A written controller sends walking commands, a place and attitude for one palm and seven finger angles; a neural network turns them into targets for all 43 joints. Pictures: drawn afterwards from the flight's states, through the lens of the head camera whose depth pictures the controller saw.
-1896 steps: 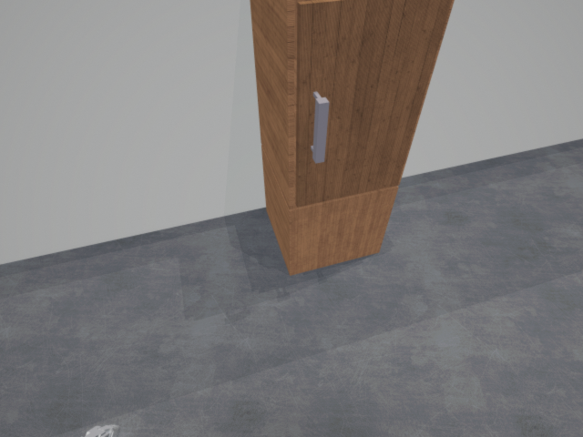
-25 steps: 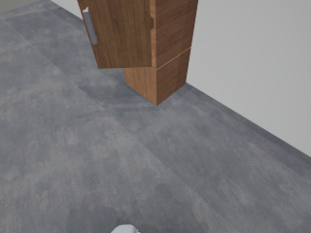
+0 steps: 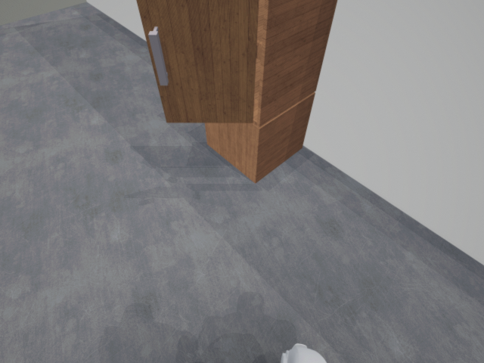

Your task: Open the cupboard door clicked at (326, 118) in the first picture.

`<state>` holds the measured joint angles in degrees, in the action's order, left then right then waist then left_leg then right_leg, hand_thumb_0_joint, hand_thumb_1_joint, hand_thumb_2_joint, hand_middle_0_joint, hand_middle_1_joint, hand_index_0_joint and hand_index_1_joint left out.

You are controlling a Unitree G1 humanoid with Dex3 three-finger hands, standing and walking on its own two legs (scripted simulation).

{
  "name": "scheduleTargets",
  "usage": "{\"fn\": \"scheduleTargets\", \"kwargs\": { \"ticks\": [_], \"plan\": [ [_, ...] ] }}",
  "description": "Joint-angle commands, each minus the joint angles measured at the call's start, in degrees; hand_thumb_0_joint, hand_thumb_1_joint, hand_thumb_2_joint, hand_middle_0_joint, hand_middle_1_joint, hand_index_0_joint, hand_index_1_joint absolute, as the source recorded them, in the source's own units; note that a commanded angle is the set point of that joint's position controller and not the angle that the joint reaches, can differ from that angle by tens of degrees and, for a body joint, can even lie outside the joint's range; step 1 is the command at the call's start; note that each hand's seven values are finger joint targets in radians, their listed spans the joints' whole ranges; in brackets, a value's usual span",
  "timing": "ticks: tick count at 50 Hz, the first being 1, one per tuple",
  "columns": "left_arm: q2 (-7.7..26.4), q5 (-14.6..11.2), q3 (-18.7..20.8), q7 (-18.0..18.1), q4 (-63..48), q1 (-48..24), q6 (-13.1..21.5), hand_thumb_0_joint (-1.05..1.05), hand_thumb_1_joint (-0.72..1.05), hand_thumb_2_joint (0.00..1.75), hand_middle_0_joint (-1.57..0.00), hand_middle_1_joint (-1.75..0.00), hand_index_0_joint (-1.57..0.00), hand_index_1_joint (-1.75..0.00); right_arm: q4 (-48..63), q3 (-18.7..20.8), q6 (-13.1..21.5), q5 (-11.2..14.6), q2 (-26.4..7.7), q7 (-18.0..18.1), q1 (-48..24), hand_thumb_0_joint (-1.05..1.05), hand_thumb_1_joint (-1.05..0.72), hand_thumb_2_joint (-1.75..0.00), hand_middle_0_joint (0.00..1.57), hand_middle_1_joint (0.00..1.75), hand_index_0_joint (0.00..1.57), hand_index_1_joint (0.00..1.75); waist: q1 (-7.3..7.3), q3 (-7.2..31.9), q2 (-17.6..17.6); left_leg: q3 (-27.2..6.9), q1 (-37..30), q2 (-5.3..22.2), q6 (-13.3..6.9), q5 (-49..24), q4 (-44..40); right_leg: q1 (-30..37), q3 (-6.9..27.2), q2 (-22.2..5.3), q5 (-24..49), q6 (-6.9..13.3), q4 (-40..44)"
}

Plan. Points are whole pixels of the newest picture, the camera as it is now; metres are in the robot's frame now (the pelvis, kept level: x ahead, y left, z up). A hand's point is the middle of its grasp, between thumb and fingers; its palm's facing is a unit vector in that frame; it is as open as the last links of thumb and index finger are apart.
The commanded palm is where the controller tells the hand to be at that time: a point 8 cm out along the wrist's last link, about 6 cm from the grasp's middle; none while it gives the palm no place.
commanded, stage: take the last steps up to it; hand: left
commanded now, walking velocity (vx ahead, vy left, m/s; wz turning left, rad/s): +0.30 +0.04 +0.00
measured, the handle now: (160, 56) +1.01 +0.33 -0.04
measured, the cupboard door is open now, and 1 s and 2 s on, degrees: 47 47 47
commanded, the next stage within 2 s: come to a stop and stand still in 1.00 s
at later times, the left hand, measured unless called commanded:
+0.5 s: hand (163, 356) +0.16 +0.16 -0.17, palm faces +0.10 -0.98 -0.19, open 7.2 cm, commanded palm none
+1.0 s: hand (171, 218) +0.46 +0.20 -0.16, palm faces -0.03 -0.97 -0.23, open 7.3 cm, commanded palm none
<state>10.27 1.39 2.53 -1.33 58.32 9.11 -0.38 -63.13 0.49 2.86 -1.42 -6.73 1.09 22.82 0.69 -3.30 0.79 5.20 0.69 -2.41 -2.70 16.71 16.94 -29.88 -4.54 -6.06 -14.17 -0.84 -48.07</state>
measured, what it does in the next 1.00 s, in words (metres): walks ahead: right foot, then left foot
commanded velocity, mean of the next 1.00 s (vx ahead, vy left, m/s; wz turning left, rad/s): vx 0.27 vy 0.04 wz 0.00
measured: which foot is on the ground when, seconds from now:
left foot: down 0.00-0.14, up 0.16-0.56, down 0.58-1.00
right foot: up 0.00-0.10, down 0.12-0.60, up 0.62-1.00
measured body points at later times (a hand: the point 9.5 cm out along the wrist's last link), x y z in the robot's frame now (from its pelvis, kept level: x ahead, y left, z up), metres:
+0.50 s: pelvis +0.18 -0.02 +0.00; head +0.21 -0.02 +0.45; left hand +0.15 +0.21 -0.15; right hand +0.28 -0.25 -0.15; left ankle +0.27 +0.12 -0.71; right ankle +0.11 -0.12 -0.74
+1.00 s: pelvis +0.37 +0.01 +0.00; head +0.40 -0.01 +0.44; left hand +0.46 +0.25 -0.14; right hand +0.30 -0.22 -0.16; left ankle +0.30 +0.11 -0.74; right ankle +0.43 -0.11 -0.72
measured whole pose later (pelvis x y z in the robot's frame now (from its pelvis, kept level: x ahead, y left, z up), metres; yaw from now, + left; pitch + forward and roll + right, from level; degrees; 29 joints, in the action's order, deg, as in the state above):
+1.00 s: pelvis +0.37 +0.01 +0.00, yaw -1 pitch +0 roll +2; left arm 11.4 1.6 3.3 -1.0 58.2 8.1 0.4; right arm -63.7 1.7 2.4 -1.8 -9.5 1.1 21.7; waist 1.4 -3.7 0.3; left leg 10.4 4.2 0.3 -0.9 17.9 21.9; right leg -25.7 -5.4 -5.7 -13.2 0.1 -39.3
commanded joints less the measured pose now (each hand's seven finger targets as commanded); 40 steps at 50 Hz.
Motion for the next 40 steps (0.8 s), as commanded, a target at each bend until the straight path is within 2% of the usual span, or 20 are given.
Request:
{"fn": "scheduleTargets", "kwargs": {
  "ticks": [1, 3, 4, 5, 6, 7, 9, 11, 13, 17, 24, 26, 27, 28, 29, 30, 31, 33, 36, 40],
  "plan": [
    [2.1, -0.2, 0.3, -0.1, -5.9, -7.3, 1.7, 0.0, 0.9, 0.9, -0.2, -0.3, -0.2, -0.3, -0.4, 2.2, 0.7, -0.3, -9.2, 0.6, 5.4, 0.0, -0.9, -0.9, 0.2, 0.3, 0.2, 0.3, 1.51, -4.1, -6.5, -8.5, 2.8, 16.6, -7.3, -20.9, -3.8, 1.8, -1.5, 1.5, -0.5, 0.9, 7.8],
    [2.5, -0.2, 0.9, -0.1, -5.3, -4.1, 2.0, 0.0, 0.9, 0.9, -0.2, -0.3, -0.2, -0.3, -0.9, 2.2, 0.6, -0.3, -9.2, 0.7, 4.9, 0.0, -0.9, -0.9, 0.2, 0.3, 0.2, 0.3, -0.45, -2.6, -4.9, -7.4, 4.8, 15.5, -6.2, -23.1, 1.0, 10.4, -2.7, 3.5, 0.5, 1.8, 12.8],
    [4.0, -0.1, 1.3, 0.0, -3.5, 2.1, 2.5, 0.0, 0.9, 0.9, -0.2, -0.3, -0.2, -0.3, -1.0, 2.3, 0.6, 0.0, -9.4, 0.6, 4.2, 0.0, -0.9, -0.9, 0.2, 0.3, 0.2, 0.3, -3.45, 0.1, -2.3, -6.1, 7.2, 13.4, -4.6, -25.1, 8.4, 19.7, -2.9, 4.5, 2.8, 2.3, 17.1],
    [6.8, 0.1, 2.4, 0.4, -0.8, 10.9, 3.1, 0.0, 0.9, 0.9, -0.2, -0.3, -0.2, -0.3, -0.6, 2.3, 0.9, 0.6, -8.6, 0.4, 3.2, 0.0, -0.9, -0.9, 0.2, 0.3, 0.2, 0.3, -7.13, 4.9, 2.6, -3.4, 15.8, 9.8, -2.3, -21.9, 20.3, 35.2, 3.5, -0.1, 3.6, 4.7, 19.1],
    [12.4, 0.2, 4.0, 1.1, 1.9, 20.0, 3.6, 0.0, 0.9, 0.9, -0.2, -0.3, -0.2, -0.3, 1.2, 2.2, 1.3, 1.3, -6.5, 0.0, 4.0, 0.0, -0.9, -0.9, 0.2, 0.3, 0.2, 0.3, -9.3, 11.5, 14.0, 1.7, 29.8, 1.8, 0.8, -0.3, 37.4, 49.0, 24.1, -15.7, 6.8, 11.1, 24.8],
    [13.7, -0.8, 4.1, 1.4, 2.4, 21.3, 3.7, 0.0, 0.9, 0.9, -0.2, -0.3, -0.2, -0.3, 2.0, 2.4, 0.8, 1.3, -7.5, 0.1, 1.3, 0.0, -0.9, -0.9, 0.2, 0.3, 0.2, 0.3, -9.23, 12.2, 15.7, -2.8, 33.2, 1.5, 1.1, 17.0, 52.1, 44.9, 34.0, -22.3, 6.4, 14.8, 31.7],
    [8.2, -0.9, 2.7, 2.3, -0.1, 11.2, 3.3, 0.0, 0.9, 0.9, -0.2, -0.3, -0.2, -0.3, 3.3, 3.2, 0.0, 0.7, -6.5, -0.3, -5.5, 0.0, -0.9, -0.9, 0.2, 0.3, 0.2, 0.3, -5.41, 0.8, 2.9, -7.6, 36.2, 7.6, 1.2, 7.4, 55.3, 29.0, 25.1, -19.3, -0.1, 13.0, 34.7],
    [3.7, -0.6, 1.2, 2.2, -0.8, 7.3, 4.2, 0.0, 0.9, 0.9, -0.2, -0.3, -0.2, -0.3, 2.0, 2.6, -1.3, 0.1, -3.7, -0.8, -3.4, 0.0, -0.9, -0.9, 0.2, 0.3, 0.2, 0.3, -1.83, -1.1, 4.7, -6.4, 31.2, 9.3, 2.7, 0.2, 50.2, 19.5, 12.8, -13.6, 4.0, 9.2, 37.2],
    [2.4, -0.3, 0.9, 2.1, 0.0, 7.2, 4.9, 0.0, 0.9, 0.9, -0.2, -0.3, -0.2, -0.3, 1.3, 2.6, -2.1, -0.2, -2.9, -1.2, -1.4, 0.0, -0.9, -0.9, 0.2, 0.3, 0.2, 0.3, -0.17, -0.3, 6.7, -4.2, 28.5, 9.2, 3.9, -1.6, 44.2, 17.3, 7.2, -10.9, 7.1, 8.4, 38.0],
    [3.9, -0.3, 1.4, 1.8, 0.9, 9.2, 5.7, 0.0, 0.9, 0.9, -0.2, -0.3, -0.2, -0.3, 3.4, 2.8, -2.1, -0.1, -2.4, -2.1, -5.9, 0.0, -0.9, -0.9, 0.2, 0.3, 0.2, 0.3, -0.94, 0.6, 4.4, -1.8, 30.0, 8.6, 5.0, -4.7, 33.8, 21.9, 4.3, -9.9, 14.7, 9.1, 37.2],
    [7.2, 0.1, 1.4, 1.8, 4.2, 12.6, 5.1, 0.0, 0.9, 0.9, -0.2, -0.3, -0.2, -0.3, 7.8, 2.6, -0.8, 0.1, -4.9, -2.9, -16.9, 0.0, -0.9, -0.9, 0.2, 0.3, 0.2, 0.3, -3.12, -1.7, 8.1, 0.7, 27.6, 6.1, 3.8, -2.6, 20.1, 27.8, 4.5, -11.8, 20.3, 8.8, 33.0],
    [7.7, -0.2, 1.6, 1.9, 4.4, 12.1, 4.7, 0.0, 0.9, 0.9, -0.2, -0.3, -0.2, -0.3, 7.3, 2.6, -0.4, 0.0, -5.7, -2.6, -15.2, 0.0, -0.9, -0.9, 0.2, 0.3, 0.2, 0.3, -1.2, -1.9, 6.7, 2.6, 19.8, 3.9, 3.0, -3.9, 15.1, 24.8, 2.8, -10.5, 21.8, 7.6, 29.4],
    [7.7, -0.4, 1.6, 1.9, 4.2, 11.1, 4.5, 0.0, 0.9, 0.9, -0.2, -0.3, -0.2, -0.3, 5.8, 2.8, -0.1, -0.2, -6.8, -2.2, -10.8, 0.0, -0.9, -0.9, 0.2, 0.3, 0.2, 0.3, 1.24, -0.3, 5.0, 3.9, 11.0, 2.5, 2.4, -5.8, 10.9, 21.3, 1.3, -8.9, 24.2, 6.5, 23.7],
    [6.5, -0.5, 1.3, 1.7, 3.8, 11.0, 4.4, 0.0, 0.9, 0.9, -0.2, -0.3, -0.2, -0.3, 3.7, 3.5, 0.3, -0.5, -9.6, -1.6, -3.9, 0.0, -0.9, -0.9, 0.2, 0.3, 0.2, 0.3, 4.17, 3.9, 0.3, 0.8, -1.1, 5.1, 0.8, -7.0, 8.7, 15.4, -0.5, -6.2, 22.5, 5.1, 12.4],
    [3.6, -0.8, 0.9, 1.3, 2.4, 12.2, 4.2, 0.0, 0.9, 0.9, -0.2, -0.3, -0.2, -0.3, 2.4, 5.2, 0.5, -1.2, -16.3, -1.0, 3.5, 0.0, -0.9, -0.9, 0.2, 0.3, 0.2, 0.3, 6.33, 9.6, -12.1, -17.0, -11.8, 19.1, -4.2, -9.8, 7.5, 3.3, -4.8, 1.3, 0.4, 2.2, -3.5],
    [2.6, -0.8, 0.5, 1.4, -0.5, 8.9, 4.5, 0.0, 0.9, 0.9, -0.2, -0.3, -0.2, -0.3, 2.1, 5.5, -0.1, -0.8, -18.7, -0.3, 7.7, 0.0, -0.9, -0.9, 0.2, 0.3, 0.2, 0.3, 7.25, 9.8, -14.1, -26.8, -12.2, 27.0, -9.5, -15.8, 1.7, -3.8, -2.1, 4.4, -19.4, 2.1, -17.0],
    [2.9, -0.5, 0.7, 1.8, -0.8, 6.9, 4.1, 0.0, 0.9, 0.9, -0.2, -0.3, -0.2, -0.3, 2.6, 5.0, -0.2, -0.5, -17.3, 0.0, 4.3, 0.0, -0.9, -0.9, 0.2, 0.3, 0.2, 0.3, 5.78, 9.1, -10.7, -25.7, -6.1, 27.6, -10.3, -8.2, -0.3, -5.5, 1.9, 2.2, -18.7, 2.8, -23.9],
    [2.9, -0.1, 1.2, 1.1, 0.0, 6.1, 3.3, 0.0, 0.9, 0.9, -0.2, -0.3, -0.2, -0.3, 5.5, 3.7, 0.1, -0.2, -12.1, 0.2, -3.9, 0.0, -0.9, -0.9, 0.2, 0.3, 0.2, 0.3, 2.41, 1.9, -8.2, -21.1, 5.9, 24.1, -8.2, 2.4, -5.3, -6.3, 4.5, -1.2, -9.3, 2.3, -25.8],
    [0.7, 0.4, 1.1, 0.5, 1.3, 9.6, 2.2, 0.0, 0.9, 0.9, -0.2, -0.3, -0.2, -0.3, 5.2, 2.7, 1.4, 0.0, -9.3, 0.4, -5.4, 0.0, -0.9, -0.9, 0.2, 0.3, 0.2, 0.3, -0.82, 1.6, -6.4, -10.5, 8.9, 19.6, -6.0, -8.5, -6.3, -3.0, 3.4, -1.9, -3.8, 1.1, -19.8],
    [0.3, 0.3, 1.1, 0.4, 0.0, 6.9, 1.5, 0.0, 0.9, 0.9, -0.2, -0.3, -0.2, -0.3, 4.3, 2.8, 1.7, 0.1, -8.6, 0.4, -2.8, 0.0, -0.9, -0.9, 0.2, 0.3, 0.2, 0.3, -1.08, 0.6, -4.2, -6.1, 8.1, 18.2, -6.8, -16.0, -7.1, -2.8, 2.5, -2.0, 1.1, 0.3, -11.2]
  ]
}}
